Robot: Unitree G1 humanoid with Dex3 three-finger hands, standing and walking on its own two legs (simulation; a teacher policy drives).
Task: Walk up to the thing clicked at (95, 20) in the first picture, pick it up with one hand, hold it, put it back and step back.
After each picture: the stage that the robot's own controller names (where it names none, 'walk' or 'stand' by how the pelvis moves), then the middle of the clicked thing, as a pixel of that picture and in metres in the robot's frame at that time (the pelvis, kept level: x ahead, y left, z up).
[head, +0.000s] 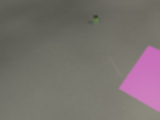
stand; (95, 19) +1.99 -0.23 -0.72
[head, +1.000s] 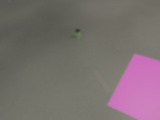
walk; (77, 33) +1.85 +0.14 -0.69
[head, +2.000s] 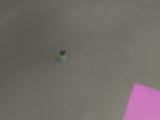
walk; (63, 56) +1.28 +0.30 -0.71
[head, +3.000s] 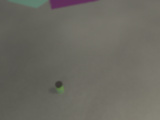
walk; (59, 87) +0.87 +0.28 -0.72
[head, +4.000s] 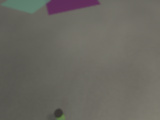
walk; (59, 115) +0.57 +0.25 -0.71
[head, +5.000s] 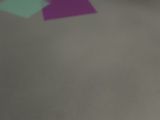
stand; out of the picture +0.49 +0.21 -0.71
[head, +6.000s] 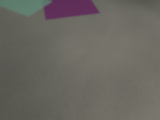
stand; out of the picture +0.44 +0.20 -0.73
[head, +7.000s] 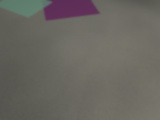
stand; out of the picture +0.43 +0.20 -0.73
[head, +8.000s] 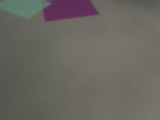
stand; out of the picture +0.42 +0.21 -0.73
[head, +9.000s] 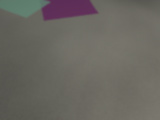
stand; out of the picture +0.42 +0.21 -0.73
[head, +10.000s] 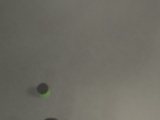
go down; (43, 90) +0.47 +0.21 -0.54
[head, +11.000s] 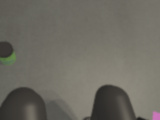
go down; (6, 53) +0.48 +0.29 -0.30
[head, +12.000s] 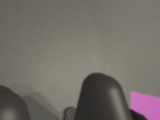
close in; out of the picture +0.47 +0.32 -0.25
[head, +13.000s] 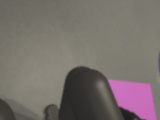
close; out of the picture +0.45 +0.34 -0.22
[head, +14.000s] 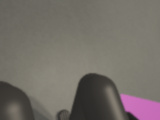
lift; out of the picture +0.41 +0.29 -0.19
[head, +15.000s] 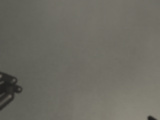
lift; out of the picture +0.28 +0.12 -0.57
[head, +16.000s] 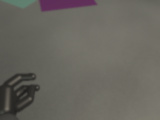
hold; out of the picture +0.27 +0.06 -0.69
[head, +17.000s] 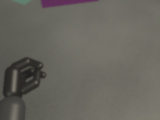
stand; out of the picture +0.30 +0.01 -0.69
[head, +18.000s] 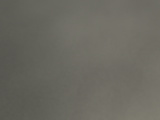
hold; out of the picture +0.33 -0.04 -0.67
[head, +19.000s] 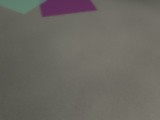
stand; out of the picture +0.33 -0.09 -0.68
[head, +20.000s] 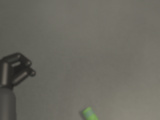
crouch; (91, 117) +0.38 -0.12 -0.63
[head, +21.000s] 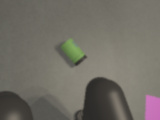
lower; (73, 52) +0.49 -0.08 -0.30
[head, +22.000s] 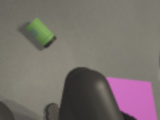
lower; (41, 33) +0.55 -0.06 -0.25
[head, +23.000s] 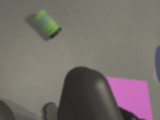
lower; (47, 24) +0.60 -0.09 -0.25
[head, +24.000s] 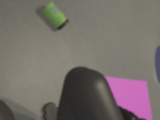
lower; (55, 16) +0.65 -0.14 -0.25
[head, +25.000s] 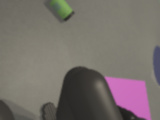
lower; (62, 8) +0.71 -0.19 -0.25
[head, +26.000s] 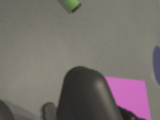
open; (70, 0) +0.78 -0.25 -0.25
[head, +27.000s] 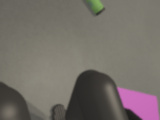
stand; (95, 4) +0.85 -0.34 -0.27
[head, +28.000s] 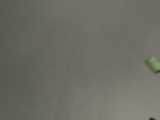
stand; (155, 65) +0.71 -0.64 -0.58
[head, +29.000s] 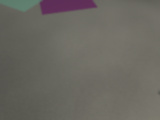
stand; out of the picture +0.71 -0.77 -0.69
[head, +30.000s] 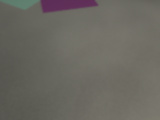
stand; out of the picture +0.77 -0.88 -0.69
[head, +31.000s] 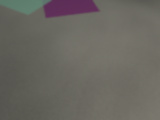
stand; out of the picture +0.86 -1.01 -0.73
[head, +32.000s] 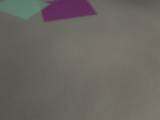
stand; out of the picture +0.95 -1.13 -0.75
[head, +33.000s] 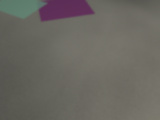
stand; out of the picture +1.03 -1.26 -0.75
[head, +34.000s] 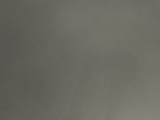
walk; out of the picture +1.14 -1.50 -0.72
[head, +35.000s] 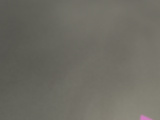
walk; out of the picture +1.60 -1.59 -0.74
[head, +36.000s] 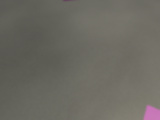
stand; out of the picture +1.81 -1.75 -0.73
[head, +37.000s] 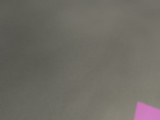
stand; out of the picture +1.91 -1.82 -0.75
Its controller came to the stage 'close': yes
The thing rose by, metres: 0.08
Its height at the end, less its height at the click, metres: -0.02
